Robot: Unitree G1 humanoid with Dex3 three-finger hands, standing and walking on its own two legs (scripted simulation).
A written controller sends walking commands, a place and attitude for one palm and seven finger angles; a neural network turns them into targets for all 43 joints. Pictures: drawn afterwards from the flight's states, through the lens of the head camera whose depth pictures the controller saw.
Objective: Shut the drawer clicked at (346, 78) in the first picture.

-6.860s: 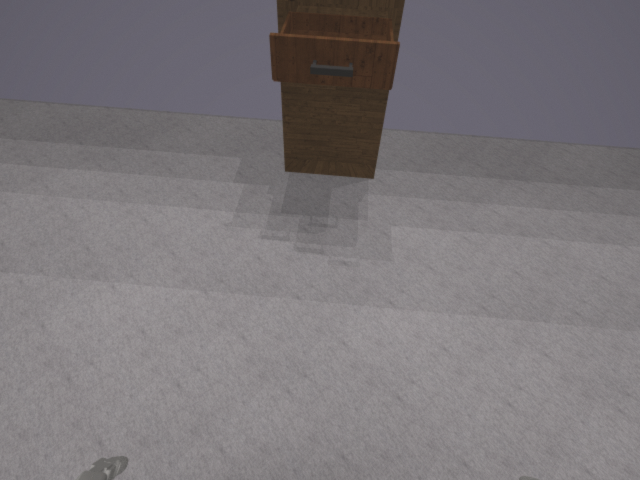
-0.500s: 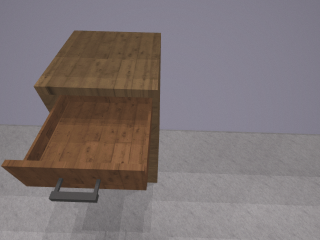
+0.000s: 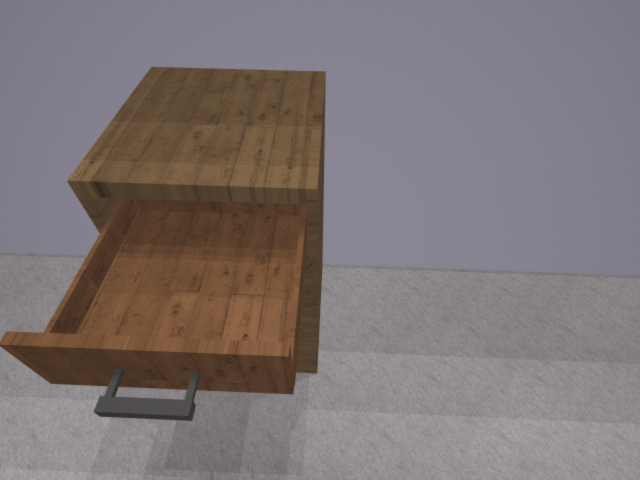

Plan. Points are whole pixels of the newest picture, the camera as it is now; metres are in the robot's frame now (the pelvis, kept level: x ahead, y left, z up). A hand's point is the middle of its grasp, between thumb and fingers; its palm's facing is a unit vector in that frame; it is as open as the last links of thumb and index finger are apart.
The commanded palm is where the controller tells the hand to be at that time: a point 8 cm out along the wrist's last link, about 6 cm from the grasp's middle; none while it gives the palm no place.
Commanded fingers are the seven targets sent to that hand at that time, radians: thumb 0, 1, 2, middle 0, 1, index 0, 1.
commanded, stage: look again from close up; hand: left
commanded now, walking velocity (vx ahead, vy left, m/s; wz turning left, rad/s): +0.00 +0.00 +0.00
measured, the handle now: (151, 393) +0.24 +0.26 -0.09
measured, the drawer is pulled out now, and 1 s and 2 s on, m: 0.29 0.27 0.27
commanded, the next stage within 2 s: raise the hand and make a fist in 0.48 s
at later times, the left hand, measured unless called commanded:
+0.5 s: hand out of the picture -0.04 +0.22 -0.19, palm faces +0.02 -0.99 -0.16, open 7.4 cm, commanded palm none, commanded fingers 0.00 0.90 0.90 -0.20 -0.30 -0.20 -0.30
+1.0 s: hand out of the picture +0.09 +0.19 -0.06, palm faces +0.04 -1.00 +0.04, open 6.0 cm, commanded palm +0.06 +0.27 -0.05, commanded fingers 0.00 0.90 0.90 -0.64 -0.78 -0.64 -0.78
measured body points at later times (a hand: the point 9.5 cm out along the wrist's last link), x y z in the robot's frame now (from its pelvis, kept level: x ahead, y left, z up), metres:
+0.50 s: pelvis -0.03 +0.06 -0.01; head -0.04 +0.07 +0.44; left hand -0.04 +0.27 -0.17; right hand -0.04 -0.16 -0.16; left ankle +0.00 +0.13 -0.74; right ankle -0.05 -0.06 -0.74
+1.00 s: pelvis -0.06 +0.05 -0.09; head -0.03 +0.08 +0.36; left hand +0.09 +0.25 -0.06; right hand +0.17 -0.19 -0.11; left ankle +0.00 +0.13 -0.74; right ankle -0.04 -0.04 -0.74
